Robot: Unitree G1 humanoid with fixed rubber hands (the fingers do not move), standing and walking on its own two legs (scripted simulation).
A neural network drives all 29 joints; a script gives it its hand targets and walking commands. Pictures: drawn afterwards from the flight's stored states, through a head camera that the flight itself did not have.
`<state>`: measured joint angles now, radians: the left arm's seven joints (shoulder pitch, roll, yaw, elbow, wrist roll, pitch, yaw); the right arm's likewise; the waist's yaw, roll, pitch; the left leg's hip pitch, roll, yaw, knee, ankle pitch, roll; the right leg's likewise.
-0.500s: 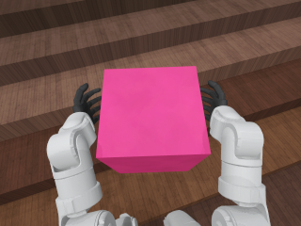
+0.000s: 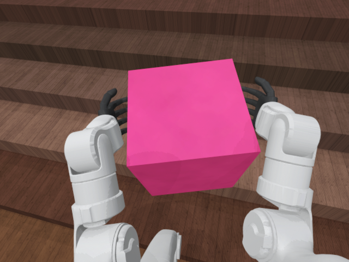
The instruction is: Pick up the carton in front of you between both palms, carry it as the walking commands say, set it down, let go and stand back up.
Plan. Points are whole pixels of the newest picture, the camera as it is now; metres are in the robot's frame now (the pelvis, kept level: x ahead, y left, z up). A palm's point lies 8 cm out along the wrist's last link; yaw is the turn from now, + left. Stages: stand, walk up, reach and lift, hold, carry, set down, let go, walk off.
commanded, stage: carry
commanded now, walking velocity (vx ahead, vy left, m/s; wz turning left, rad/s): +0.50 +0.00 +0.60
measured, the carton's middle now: (186, 136) +0.38 +0.04 +0.09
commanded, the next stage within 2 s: none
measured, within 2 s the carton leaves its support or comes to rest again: neither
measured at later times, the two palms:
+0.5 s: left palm (113, 24) +0.68 +0.28 +0.20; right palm (217, 23) +0.69 -0.02 +0.20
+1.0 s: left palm out of the picture +1.02 +0.25 +0.38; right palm out of the picture +1.01 -0.06 +0.38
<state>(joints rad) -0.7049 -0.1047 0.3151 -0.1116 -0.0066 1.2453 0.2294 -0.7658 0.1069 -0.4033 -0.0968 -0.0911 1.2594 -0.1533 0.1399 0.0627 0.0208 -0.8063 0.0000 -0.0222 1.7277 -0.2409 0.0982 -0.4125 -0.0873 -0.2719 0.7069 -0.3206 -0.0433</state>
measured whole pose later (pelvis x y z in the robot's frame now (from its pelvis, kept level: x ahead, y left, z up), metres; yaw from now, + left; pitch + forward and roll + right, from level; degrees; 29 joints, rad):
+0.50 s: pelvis +0.33 +0.11 +0.09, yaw +7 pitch +2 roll +3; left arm -0.62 -0.14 0.41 -0.15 0.09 1.19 0.12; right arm -0.64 0.11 -0.25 -0.08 0.02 1.19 -0.24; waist -0.11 -0.03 0.11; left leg -0.65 -0.01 0.22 0.91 -0.30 0.11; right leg -0.58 -0.03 0.08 1.73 -0.18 -0.08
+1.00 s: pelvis +0.66 +0.10 +0.23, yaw -9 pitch +2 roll -5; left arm -0.72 -0.09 0.23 0.05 0.02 1.25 0.26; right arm -0.64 0.10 -0.41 -0.04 -0.11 1.20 -0.13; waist 0.18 0.02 -0.07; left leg -0.54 0.06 -0.02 1.71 -0.29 0.00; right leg -0.58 0.15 -0.16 0.92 -0.41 -0.17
